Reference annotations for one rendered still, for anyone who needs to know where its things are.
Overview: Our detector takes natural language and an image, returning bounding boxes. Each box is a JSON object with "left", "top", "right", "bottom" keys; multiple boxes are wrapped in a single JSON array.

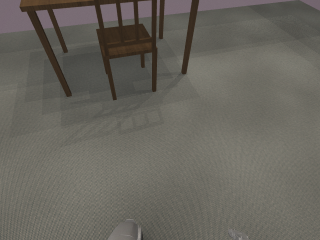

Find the robot left thigh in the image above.
[{"left": 108, "top": 222, "right": 142, "bottom": 240}]

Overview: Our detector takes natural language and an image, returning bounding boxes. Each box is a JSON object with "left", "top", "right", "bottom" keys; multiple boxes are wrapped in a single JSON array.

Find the right robot hand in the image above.
[{"left": 228, "top": 229, "right": 250, "bottom": 240}]

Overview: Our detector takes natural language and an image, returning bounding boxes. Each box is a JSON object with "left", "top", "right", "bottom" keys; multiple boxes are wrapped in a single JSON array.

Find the table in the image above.
[{"left": 19, "top": 0, "right": 199, "bottom": 97}]

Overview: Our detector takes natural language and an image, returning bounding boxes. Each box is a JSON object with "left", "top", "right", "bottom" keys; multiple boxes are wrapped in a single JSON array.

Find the left robot shin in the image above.
[{"left": 125, "top": 219, "right": 136, "bottom": 223}]

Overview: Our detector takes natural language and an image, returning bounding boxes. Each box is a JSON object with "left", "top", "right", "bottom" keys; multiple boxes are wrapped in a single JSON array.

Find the chair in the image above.
[{"left": 94, "top": 0, "right": 158, "bottom": 100}]

